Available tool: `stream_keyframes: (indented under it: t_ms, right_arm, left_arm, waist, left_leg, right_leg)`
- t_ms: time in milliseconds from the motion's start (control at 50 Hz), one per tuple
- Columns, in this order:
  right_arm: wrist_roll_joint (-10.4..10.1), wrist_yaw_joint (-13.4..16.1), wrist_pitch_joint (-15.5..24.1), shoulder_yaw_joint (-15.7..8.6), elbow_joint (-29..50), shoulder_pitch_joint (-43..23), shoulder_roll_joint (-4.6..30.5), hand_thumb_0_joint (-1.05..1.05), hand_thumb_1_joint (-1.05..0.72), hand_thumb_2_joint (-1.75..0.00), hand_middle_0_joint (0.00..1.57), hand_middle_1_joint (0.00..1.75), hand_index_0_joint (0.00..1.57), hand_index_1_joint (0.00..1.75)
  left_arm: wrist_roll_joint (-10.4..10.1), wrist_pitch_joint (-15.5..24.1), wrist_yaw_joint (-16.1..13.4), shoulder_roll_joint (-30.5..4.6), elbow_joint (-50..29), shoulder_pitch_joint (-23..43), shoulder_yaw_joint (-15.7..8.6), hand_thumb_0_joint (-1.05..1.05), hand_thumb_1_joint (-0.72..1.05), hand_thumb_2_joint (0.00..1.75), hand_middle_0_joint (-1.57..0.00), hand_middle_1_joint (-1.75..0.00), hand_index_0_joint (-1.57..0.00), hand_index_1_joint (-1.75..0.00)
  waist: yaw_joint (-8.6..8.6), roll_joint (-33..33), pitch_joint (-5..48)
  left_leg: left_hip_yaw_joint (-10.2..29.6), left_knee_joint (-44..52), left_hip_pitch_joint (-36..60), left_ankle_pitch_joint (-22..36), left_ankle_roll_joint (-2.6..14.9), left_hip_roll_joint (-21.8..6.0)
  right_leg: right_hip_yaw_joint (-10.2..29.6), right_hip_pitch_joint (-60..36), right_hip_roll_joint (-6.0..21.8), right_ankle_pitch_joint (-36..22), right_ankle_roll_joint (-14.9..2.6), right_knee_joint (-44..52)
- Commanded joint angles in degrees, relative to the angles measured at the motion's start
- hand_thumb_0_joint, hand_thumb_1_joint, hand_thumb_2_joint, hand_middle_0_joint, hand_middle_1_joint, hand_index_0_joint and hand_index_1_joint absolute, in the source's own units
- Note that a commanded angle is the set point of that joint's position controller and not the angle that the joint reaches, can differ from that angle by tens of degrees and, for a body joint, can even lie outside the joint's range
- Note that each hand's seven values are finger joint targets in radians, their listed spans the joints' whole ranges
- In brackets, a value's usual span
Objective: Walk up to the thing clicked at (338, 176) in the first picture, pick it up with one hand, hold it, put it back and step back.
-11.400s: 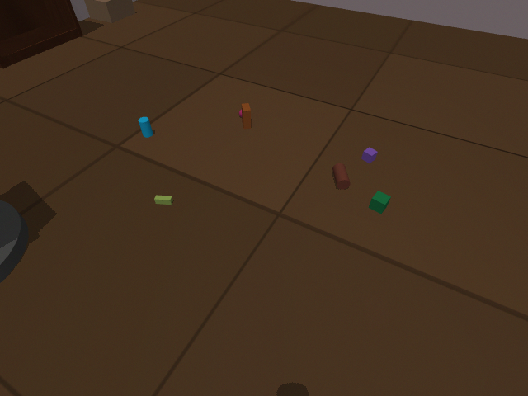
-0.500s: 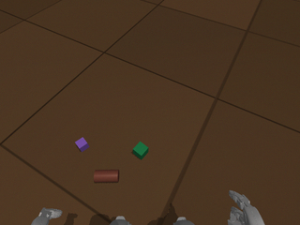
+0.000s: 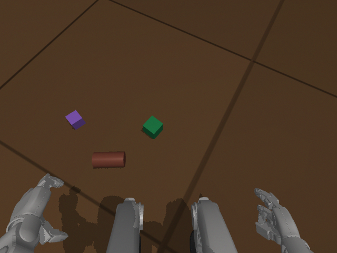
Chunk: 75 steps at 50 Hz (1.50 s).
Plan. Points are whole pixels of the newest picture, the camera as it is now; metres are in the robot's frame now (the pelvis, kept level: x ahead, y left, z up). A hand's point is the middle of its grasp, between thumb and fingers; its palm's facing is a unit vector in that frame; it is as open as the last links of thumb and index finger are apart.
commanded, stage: rise first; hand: left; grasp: from above
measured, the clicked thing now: (109, 159) +0.48 +0.26 -0.52
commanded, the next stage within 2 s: approach in 1.68 s
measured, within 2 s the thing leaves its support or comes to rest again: neither
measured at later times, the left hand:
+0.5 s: hand (76, 179) +0.35 +0.31 -0.30, palm faces -0.48 -0.16 -0.86, open 14.0 cm
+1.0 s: hand (83, 167) +0.41 +0.31 -0.36, palm faces -0.44 -0.01 -0.90, open 13.8 cm
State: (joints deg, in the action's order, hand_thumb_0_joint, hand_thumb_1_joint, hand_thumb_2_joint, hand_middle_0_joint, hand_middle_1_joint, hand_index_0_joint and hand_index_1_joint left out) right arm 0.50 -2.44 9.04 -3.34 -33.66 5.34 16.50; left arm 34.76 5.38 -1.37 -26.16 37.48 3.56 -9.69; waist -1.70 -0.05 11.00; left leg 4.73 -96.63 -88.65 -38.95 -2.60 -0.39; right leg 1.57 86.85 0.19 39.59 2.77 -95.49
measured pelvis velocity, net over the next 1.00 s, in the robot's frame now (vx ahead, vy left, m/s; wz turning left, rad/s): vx -0.05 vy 0.02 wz -0.11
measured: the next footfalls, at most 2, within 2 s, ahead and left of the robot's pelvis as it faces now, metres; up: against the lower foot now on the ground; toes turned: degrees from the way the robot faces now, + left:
none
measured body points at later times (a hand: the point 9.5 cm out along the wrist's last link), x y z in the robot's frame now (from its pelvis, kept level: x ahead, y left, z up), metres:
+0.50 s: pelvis -0.06 +0.01 -0.16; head +0.15 +0.04 +0.23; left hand +0.37 +0.31 -0.25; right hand +0.01 -0.28 -0.28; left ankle +0.04 +0.14 -0.52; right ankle +0.04 -0.14 -0.52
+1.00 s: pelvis -0.05 +0.02 -0.21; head +0.18 +0.09 +0.18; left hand +0.43 +0.31 -0.31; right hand +0.01 -0.26 -0.31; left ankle +0.04 +0.14 -0.52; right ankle +0.03 -0.14 -0.52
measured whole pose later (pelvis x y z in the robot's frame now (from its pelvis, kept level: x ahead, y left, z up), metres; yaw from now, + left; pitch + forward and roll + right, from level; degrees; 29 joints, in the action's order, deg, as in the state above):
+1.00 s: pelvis -0.05 +0.02 -0.21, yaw -6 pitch +34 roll -10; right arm 7.2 -7.3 0.4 0.9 -42.8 7.0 14.4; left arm 75.5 18.3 -19.6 -44.8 77.4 50.4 -7.0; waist -10.3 0.9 4.8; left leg 8.9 -135.1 -130.2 -38.8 -0.9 2.1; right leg 0.4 124.3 -2.3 39.8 2.9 -129.6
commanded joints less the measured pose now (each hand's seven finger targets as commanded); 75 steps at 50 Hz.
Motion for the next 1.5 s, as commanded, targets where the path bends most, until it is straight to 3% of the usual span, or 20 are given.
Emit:
stream_keyframes:
  t_ms: [0,40,140,240,260,380,400,560,680,760,840,1040,1160,1180,1260,1280,1300,1320,1400,1480]
  right_arm:
    - [-0.4,0.1,0.7,-4.4,3.3,4.5,9.6,0.00,-0.94,-0.91,0.20,0.30,0.20,0.30]
    - [-0.3,-0.1,0.2,-4.6,1.9,5.0,9.8,0.00,-0.94,-0.91,0.20,0.30,0.20,0.30]
    - [0.5,-0.3,-1.2,-4.7,-0.6,7.3,10.0,0.00,-0.95,-0.91,0.20,0.30,0.20,0.30]
    - [0.9,-0.3,-2.3,-4.1,-1.5,8.0,10.4,0.00,-0.94,-0.91,0.20,0.30,0.20,0.30]
    - [1.0,-0.3,-2.6,-3.7,-2.0,8.4,10.5,0.00,-0.91,-0.90,0.20,0.30,0.20,0.30]
    - [1.9,-1.1,-4.8,-2.5,-3.4,9.5,11.4,0.00,-0.88,-0.90,0.20,0.30,0.20,0.30]
    - [2.0,-1.2,-5.3,-2.3,-3.9,9.6,11.6,0.00,-0.88,-0.90,0.20,0.30,0.20,0.30]
    - [3.8,-2.2,-7.5,-1.4,-6.1,11.3,12.2,0.00,-0.89,-0.90,0.20,0.30,0.20,0.30]
    - [5.0,-2.9,-8.0,-1.1,-7.1,11.3,12.6,0.00,-0.89,-0.90,0.20,0.30,0.20,0.30]
    - [5.7,-3.1,-8.2,-0.8,-7.6,11.6,12.7,0.00,-0.90,-0.90,0.20,0.30,0.20,0.30]
    - [6.3,-3.6,-8.3,-0.5,-8.0,11.9,13.0,0.00,-0.90,-0.90,0.20,0.30,0.20,0.30]
    - [7.2,-4.5,-8.4,0.1,-8.3,13.2,13.2,0.00,-0.91,-0.90,0.20,0.30,0.20,0.30]
    - [7.6,-4.7,-8.2,0.7,-8.2,13.0,13.3,0.00,-0.91,-0.90,0.20,0.30,0.20,0.30]
    - [7.8,-4.9,-8.2,0.8,-8.1,13.2,13.3,0.00,-0.91,-0.90,0.20,0.30,0.20,0.30]
    - [7.8,-4.8,-8.0,1.3,-7.9,13.1,13.1,0.00,-0.91,-0.90,0.20,0.30,0.20,0.30]
    - [8.2,-4.9,-8.0,1.5,-8.1,13.8,13.2,0.00,-0.91,-0.90,0.20,0.30,0.20,0.30]
    - [8.1,-4.9,-8.0,1.5,-8.1,13.5,13.4,0.00,-0.91,-0.90,0.20,0.30,0.20,0.30]
    - [8.1,-4.9,-8.0,1.5,-8.0,13.8,13.3,0.00,-0.91,-0.90,0.20,0.30,0.20,0.30]
    - [8.3,-5.0,-8.2,2.0,-7.9,14.2,13.6,0.00,-0.91,-0.90,0.20,0.30,0.20,0.30]
    - [8.2,-5.0,-8.0,2.3,-7.8,13.6,13.8,0.00,-0.91,-0.90,0.20,0.30,0.20,0.30]
  left_arm:
    - [5.1,3.6,-4.4,-16.6,-6.5,10.1,-5.7,0.00,-0.58,1.00,-0.09,-1.07,-0.09,-1.07]
    - [6.9,4.0,-5.0,-17.1,-3.1,14.9,-5.1,0.00,-0.58,1.00,-0.09,-1.07,-0.09,-1.07]
    - [12.2,6.8,-4.5,-23.8,2.4,29.6,-4.9,0.00,-0.56,0.98,-0.11,-1.06,-0.11,-1.05]
    - [16.9,10.3,-5.1,-26.8,8.3,37.9,-3.8,0.00,-0.52,0.97,-0.14,-1.01,-0.14,-1.01]
    - [18.1,10.8,-5.5,-28.9,9.7,38.9,-4.7,0.00,-0.51,0.98,-0.12,-1.03,-0.12,-1.02]
    - [24.2,13.2,-9.0,-30.7,15.3,44.7,-4.0,0.00,-0.53,1.03,-0.06,-1.02,-0.06,-1.02]
    - [25.4,13.4,-9.9,-32.3,16.8,44.9,-5.0,0.00,-0.53,1.04,-0.06,-1.01,-0.06,-1.02]
    - [32.4,13.9,-15.7,-33.1,23.3,54.3,-2.2,0.00,-0.51,1.01,-0.10,-0.92,-0.09,-0.93]
    - [36.2,13.6,-17.7,-33.2,27.9,58.6,0.0,0.00,-0.49,0.99,-0.12,-0.90,-0.11,-0.91]
    - [38.6,13.7,-19.0,-35.4,27.4,62.0,-0.4,0.00,-0.46,0.96,-0.14,-0.88,-0.14,-0.89]
    - [39.4,13.7,-19.8,-34.4,30.0,62.9,0.3,0.00,-0.46,0.95,-0.13,-0.91,-0.13,-0.91]
    - [40.1,12.4,-21.2,-32.7,33.5,64.4,0.9,0.00,-0.44,0.92,-0.14,-0.94,-0.15,-0.93]
    - [39.9,11.9,-21.9,-34.0,35.5,65.3,0.4,0.00,-0.47,0.94,-0.13,-0.95,-0.13,-0.95]
    - [40.0,11.9,-21.9,-34.2,35.3,66.3,0.3,0.00,-0.48,0.96,-0.11,-0.97,-0.12,-0.96]
    - [39.6,12.0,-22.5,-36.1,34.5,67.5,-0.6,0.00,-0.49,0.96,-0.11,-0.98,-0.12,-0.97]
    - [39.8,12.0,-22.6,-36.0,36.3,66.4,-0.9,0.00,-0.50,0.97,-0.11,-0.98,-0.11,-0.98]
    - [39.5,12.0,-22.6,-36.3,35.9,66.3,-1.2,0.00,-0.49,0.96,-0.10,-0.99,-0.11,-0.98]
    - [39.8,11.8,-22.4,-35.4,37.3,65.1,-0.3,0.00,-0.50,0.97,-0.10,-0.99,-0.11,-0.99]
    - [40.0,11.7,-22.7,-37.8,36.5,66.1,-1.5,0.00,-0.51,0.98,-0.09,-0.99,-0.10,-0.99]
    - [39.1,11.8,-22.7,-38.2,36.5,67.1,-1.5,0.00,-0.52,0.98,-0.08,-1.02,-0.09,-1.01]
  waist:
    - [0.77,-6.8,30.7]
    - [-0.02,-4.8,30.9]
    - [-0.73,-3.0,34.4]
    - [-1.28,-2.2,32.6]
    - [-1.10,-3.5,32.6]
    - [-2.13,-8.9,31.1]
    - [-1.69,-9.1,30.8]
    - [-5.44,-12.2,29.6]
    - [-6.70,-13.1,29.1]
    - [-7.03,-14.4,31.5]
    - [-8.41,-16.1,31.0]
    - [-9.80,-18.7,31.0]
    - [-9.78,-18.4,29.7]
    - [-10.71,-18.5,29.4]
    - [-10.18,-17.1,30.4]
    - [-10.87,-16.3,30.4]
    - [-10.15,-16.8,30.7]
    - [-10.70,-16.9,30.3]
    - [-10.70,-17.2,31.4]
    - [-10.82,-17.5,29.4]
  left_leg:
    - [-3.5,3.4,16.5,26.0,3.11,0.4]
    - [-3.5,1.1,12.3,22.0,3.32,0.4]
    - [-4.4,-6.6,2.9,14.1,4.03,0.6]
    - [-4.5,-9.4,-4.3,4.2,4.31,0.8]
    - [-4.5,-9.7,-4.7,4.1,4.14,0.8]
    - [-2.5,-11.7,-5.2,2.6,3.59,0.9]
    - [-2.4,-12.1,-5.4,3.0,3.50,1.0]
    - [-2.5,-16.8,-7.3,4.1,3.66,1.6]
    - [-2.3,-18.8,-8.3,3.4,3.71,2.0]
    - [-2.4,-20.7,-7.5,5.7,3.65,1.9]
    - [-1.1,-20.9,-6.6,7.5,3.14,1.6]
    - [0.2,-22.1,-5.0,12.7,2.49,1.1]
    - [-0.1,-22.9,-7.3,10.5,2.78,1.1]
    - [-0.3,-23.5,-8.0,10.8,2.97,1.1]
    - [-1.5,-24.8,-10.9,9.2,3.69,1.5]
    - [-1.5,-25.4,-11.1,9.9,3.79,1.5]
    - [-1.2,-25.0,-10.6,10.0,3.62,1.4]
    - [-0.8,-25.1,-9.5,10.9,3.45,1.2]
    - [-1.4,-26.1,-10.4,12.4,3.71,1.4]
    - [-1.4,-26.2,-12.0,9.5,3.77,1.2]
  right_leg:
    - [-3.3,-6.8,-0.8,-23.6,-3.56,3.4]
    - [-3.7,-4.7,-1.0,-20.6,-3.53,2.2]
    - [-3.5,-1.5,-1.2,-15.2,-3.22,-1.8]
    - [-4.5,3.7,-1.8,-4.9,-3.41,-4.0]
    - [-4.9,4.3,-1.9,-4.5,-3.57,-5.1]
    - [-7.6,13.4,-2.3,-3.9,-4.39,-12.0]
    - [-7.9,14.5,-2.4,-4.0,-4.50,-12.8]
    - [-8.7,20.5,-2.4,-5.6,-4.71,-16.6]
    - [-9.1,23.5,-2.3,-5.3,-4.83,-18.5]
    - [-9.2,23.1,-2.4,-7.3,-4.73,-19.9]
    - [-9.8,25.6,-2.2,-8.9,-4.53,-22.1]
    - [-10.4,27.2,-2.2,-12.9,-4.49,-24.6]
    - [-10.2,27.5,-2.4,-11.5,-4.57,-24.7]
    - [-10.3,26.8,-2.4,-12.2,-4.36,-24.7]
    - [-9.8,24.7,-3.0,-11.6,-4.34,-23.7]
    - [-10.0,23.9,-3.0,-12.3,-4.14,-24.0]
    - [-10.0,24.7,-2.8,-12.0,-4.20,-24.5]
    - [-10.3,25.1,-2.9,-12.7,-4.24,-24.8]
    - [-10.3,23.5,-3.1,-14.3,-4.27,-25.0]
    - [-10.4,25.0,-3.1,-12.1,-4.40,-24.9]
